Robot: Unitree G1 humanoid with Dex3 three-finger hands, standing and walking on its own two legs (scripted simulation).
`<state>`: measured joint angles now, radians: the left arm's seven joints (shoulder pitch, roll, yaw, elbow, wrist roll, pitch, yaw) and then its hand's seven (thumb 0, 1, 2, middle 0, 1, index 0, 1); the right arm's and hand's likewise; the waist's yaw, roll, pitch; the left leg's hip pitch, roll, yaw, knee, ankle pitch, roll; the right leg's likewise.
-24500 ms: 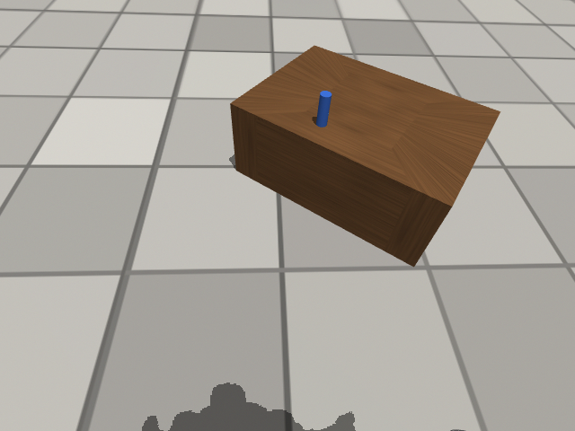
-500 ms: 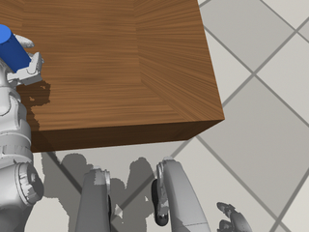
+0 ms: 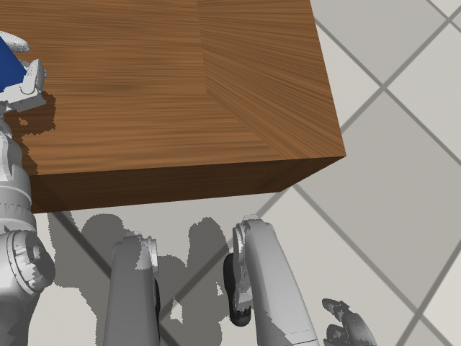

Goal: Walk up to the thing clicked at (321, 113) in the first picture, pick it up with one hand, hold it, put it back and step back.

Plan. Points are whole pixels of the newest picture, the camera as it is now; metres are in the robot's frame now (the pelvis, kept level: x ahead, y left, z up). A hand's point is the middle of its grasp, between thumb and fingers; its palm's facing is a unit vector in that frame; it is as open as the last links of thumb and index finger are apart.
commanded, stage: lower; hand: left
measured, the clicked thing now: (2, 68) +0.51 +0.26 +0.02
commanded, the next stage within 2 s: loosen in 0.80 s
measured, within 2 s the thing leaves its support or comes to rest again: rests again in 1.14 s
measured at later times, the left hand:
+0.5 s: hand (32, 84) +0.52 +0.25 -0.02, palm faces +0.25 -0.97 -0.03, open 5.7 cm
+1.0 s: hand (39, 87) +0.52 +0.24 -0.04, palm faces +0.24 -0.97 -0.03, open 5.7 cm
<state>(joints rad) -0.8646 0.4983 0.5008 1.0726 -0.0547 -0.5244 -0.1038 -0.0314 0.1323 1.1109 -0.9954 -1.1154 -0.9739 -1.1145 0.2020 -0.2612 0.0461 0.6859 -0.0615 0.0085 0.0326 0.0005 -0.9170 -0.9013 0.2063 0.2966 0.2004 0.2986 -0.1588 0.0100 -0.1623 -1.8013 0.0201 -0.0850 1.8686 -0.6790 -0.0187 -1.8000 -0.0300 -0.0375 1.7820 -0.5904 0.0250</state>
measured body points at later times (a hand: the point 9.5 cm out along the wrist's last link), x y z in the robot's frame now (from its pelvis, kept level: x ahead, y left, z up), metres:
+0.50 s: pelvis -0.01 +0.00 -0.03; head +0.20 +0.04 +0.36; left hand +0.50 +0.30 -0.02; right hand +0.05 -0.27 -0.15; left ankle +0.06 +0.13 -0.47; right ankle +0.09 -0.14 -0.47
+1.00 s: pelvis -0.01 +0.00 -0.05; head +0.21 +0.04 +0.34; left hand +0.51 +0.29 -0.04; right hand +0.05 -0.27 -0.17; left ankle +0.06 +0.13 -0.47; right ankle +0.09 -0.14 -0.47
